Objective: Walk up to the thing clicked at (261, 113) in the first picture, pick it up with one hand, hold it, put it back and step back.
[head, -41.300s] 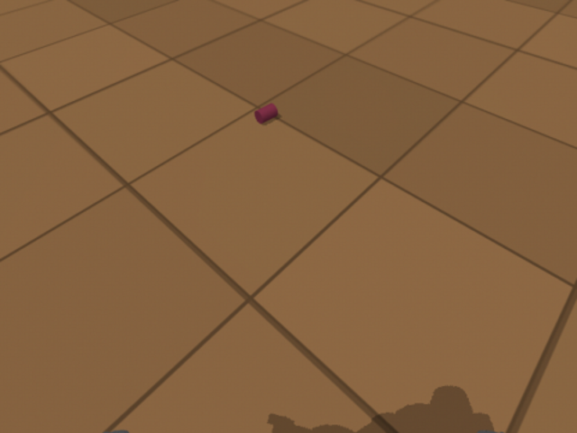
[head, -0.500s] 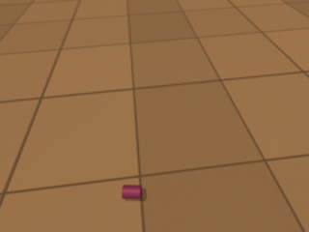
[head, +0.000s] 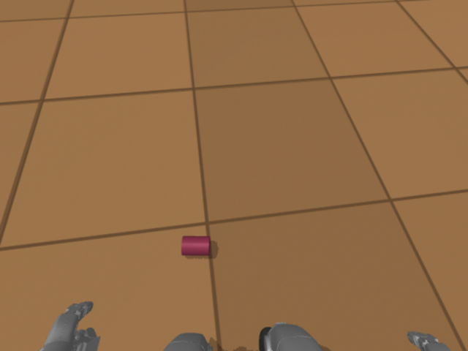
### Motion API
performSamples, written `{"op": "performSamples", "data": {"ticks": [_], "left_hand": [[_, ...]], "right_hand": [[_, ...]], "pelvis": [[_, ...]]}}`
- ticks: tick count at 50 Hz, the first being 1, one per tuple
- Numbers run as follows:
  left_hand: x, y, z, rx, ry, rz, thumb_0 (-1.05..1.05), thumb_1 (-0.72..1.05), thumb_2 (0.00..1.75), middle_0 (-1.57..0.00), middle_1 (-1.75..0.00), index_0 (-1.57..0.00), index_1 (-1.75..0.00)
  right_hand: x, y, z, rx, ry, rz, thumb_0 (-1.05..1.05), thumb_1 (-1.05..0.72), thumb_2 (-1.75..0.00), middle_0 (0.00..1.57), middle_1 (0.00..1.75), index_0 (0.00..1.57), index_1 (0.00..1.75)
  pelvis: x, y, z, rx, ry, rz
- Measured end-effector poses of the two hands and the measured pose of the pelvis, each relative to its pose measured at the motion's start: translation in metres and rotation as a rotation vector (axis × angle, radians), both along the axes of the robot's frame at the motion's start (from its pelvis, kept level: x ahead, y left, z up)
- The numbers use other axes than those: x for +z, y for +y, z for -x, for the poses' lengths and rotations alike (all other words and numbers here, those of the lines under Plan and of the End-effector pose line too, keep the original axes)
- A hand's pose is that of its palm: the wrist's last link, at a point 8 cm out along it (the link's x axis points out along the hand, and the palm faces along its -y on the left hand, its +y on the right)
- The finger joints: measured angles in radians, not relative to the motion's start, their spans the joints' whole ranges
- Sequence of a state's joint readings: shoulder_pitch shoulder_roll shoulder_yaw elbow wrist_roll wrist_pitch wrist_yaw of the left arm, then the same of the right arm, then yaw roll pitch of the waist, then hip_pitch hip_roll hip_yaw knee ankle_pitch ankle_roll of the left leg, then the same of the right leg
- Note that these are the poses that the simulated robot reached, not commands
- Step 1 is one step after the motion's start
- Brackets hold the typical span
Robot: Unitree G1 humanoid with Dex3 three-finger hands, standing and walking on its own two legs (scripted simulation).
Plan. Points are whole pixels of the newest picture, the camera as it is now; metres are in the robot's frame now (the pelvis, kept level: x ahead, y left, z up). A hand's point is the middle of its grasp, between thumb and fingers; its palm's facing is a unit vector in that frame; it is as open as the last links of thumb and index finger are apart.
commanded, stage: step back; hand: left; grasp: from above
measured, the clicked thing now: (196, 245) +0.50 +0.16 -0.72
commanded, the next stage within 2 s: none
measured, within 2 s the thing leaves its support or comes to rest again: neither
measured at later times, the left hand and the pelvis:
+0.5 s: hand out of the picture +0.00 +0.26 -0.16, palm faces -0.12 -0.91 -0.41, open 7.4 cm; pelvis -0.12 +0.00 -0.01, yaw -7 degrees
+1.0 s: hand out of the picture -0.14 +0.25 -0.15, palm faces -0.02 -0.94 -0.35, open 7.4 cm; pelvis -0.27 +0.00 +0.00, yaw -1 degrees
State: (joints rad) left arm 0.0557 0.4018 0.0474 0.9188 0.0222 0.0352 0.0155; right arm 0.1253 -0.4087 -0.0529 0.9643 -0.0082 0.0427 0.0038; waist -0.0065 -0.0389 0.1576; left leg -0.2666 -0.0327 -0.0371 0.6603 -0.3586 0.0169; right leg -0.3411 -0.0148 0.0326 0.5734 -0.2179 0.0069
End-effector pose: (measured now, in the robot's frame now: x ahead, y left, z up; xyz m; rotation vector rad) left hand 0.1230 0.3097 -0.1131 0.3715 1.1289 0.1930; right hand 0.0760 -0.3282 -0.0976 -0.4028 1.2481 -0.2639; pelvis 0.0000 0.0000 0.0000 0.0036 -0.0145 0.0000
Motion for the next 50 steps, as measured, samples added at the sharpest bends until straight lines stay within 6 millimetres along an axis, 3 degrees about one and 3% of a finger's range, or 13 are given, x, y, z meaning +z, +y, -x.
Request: {"op": "performSamples", "data": {"ticks": [2,6,15,20,26,31,35,42,46,50], "left_hand": [[-0.008,0.009,-0.002,-0.003,-0.023,0.013,0.01,0.90,0.90,-0.21,-0.30,-0.21,-0.30],[-0.008,0.014,0.008,-0.013,-0.006,0.020,0.01,0.90,0.90,-0.20,-0.30,-0.21,-0.30],[-0.007,0.018,0.060,-0.041,0.058,0.021,0.01,0.90,0.90,-0.20,-0.30,-0.21,-0.30],[-0.006,0.011,0.087,-0.059,0.059,0.002,0.01,0.90,0.90,-0.20,-0.30,-0.21,-0.30],[-0.001,-0.009,0.131,-0.071,0.038,-0.029,0.01,0.90,0.90,-0.20,-0.30,-0.21,-0.30],[0.016,-0.023,0.174,-0.046,0.037,-0.028,0.01,0.90,0.90,-0.21,-0.30,-0.21,-0.30],[0.024,-0.027,0.188,-0.036,0.000,-0.033,0.01,0.90,0.90,-0.21,-0.30,-0.21,-0.30],[0.015,-0.023,0.213,-0.030,-0.086,-0.008,0.01,0.90,0.90,-0.21,-0.30,-0.21,-0.30],[0.000,-0.015,0.240,-0.020,-0.071,0.022,0.01,0.90,0.90,-0.21,-0.30,-0.21,-0.30],[0.000,-0.013,0.272,0.005,-0.026,0.034,0.01,0.90,0.90,-0.21,-0.30,-0.21,-0.30]], "right_hand": [[-0.001,0.008,0.014,0.003,0.013,0.023,0.00,-0.91,-0.90,0.21,0.30,0.20,0.30],[0.006,0.026,0.040,-0.009,0.026,0.007,0.00,-0.91,-0.90,0.21,0.30,0.20,0.30],[0.007,0.043,0.068,-0.028,-0.057,-0.011,0.00,-0.90,-0.90,0.21,0.30,0.20,0.30],[-0.002,0.035,0.090,-0.020,-0.095,-0.029,0.00,-0.90,-0.90,0.21,0.30,0.20,0.30],[-0.023,0.006,0.123,-0.035,-0.130,-0.054,0.00,-0.90,-0.90,0.21,0.30,0.20,0.30],[-0.019,-0.007,0.158,-0.063,-0.106,-0.063,0.00,-0.91,-0.90,0.21,0.30,0.20,0.30],[-0.016,-0.013,0.192,-0.046,-0.060,-0.053,0.00,-0.91,-0.90,0.21,0.30,0.20,0.30],[-0.017,-0.008,0.242,0.006,0.025,-0.021,0.00,-0.91,-0.90,0.21,0.30,0.20,0.30],[-0.012,0.006,0.268,0.019,0.013,-0.017,0.00,-0.91,-0.90,0.21,0.30,0.20,0.30],[0.000,0.013,0.288,0.026,-0.010,-0.020,0.00,-0.91,-0.90,0.21,0.30,0.20,0.30]], "pelvis": [[-0.006,0.009,0.009,0.000,-0.009,-0.007],[0.001,0.017,0.023,-0.006,-0.016,0.014],[0.005,0.024,0.059,-0.065,-0.012,0.029],[-0.002,0.015,0.088,-0.096,-0.021,0.024],[-0.015,-0.005,0.129,-0.113,-0.036,0.033],[-0.003,-0.014,0.153,-0.108,-0.037,-0.015],[0.001,-0.017,0.174,-0.086,-0.020,-0.024],[-0.006,-0.012,0.220,-0.023,-0.012,-0.006],[-0.009,-0.005,0.249,-0.018,-0.032,-0.022],[0.000,-0.005,0.271,-0.015,-0.031,0.020]]}}
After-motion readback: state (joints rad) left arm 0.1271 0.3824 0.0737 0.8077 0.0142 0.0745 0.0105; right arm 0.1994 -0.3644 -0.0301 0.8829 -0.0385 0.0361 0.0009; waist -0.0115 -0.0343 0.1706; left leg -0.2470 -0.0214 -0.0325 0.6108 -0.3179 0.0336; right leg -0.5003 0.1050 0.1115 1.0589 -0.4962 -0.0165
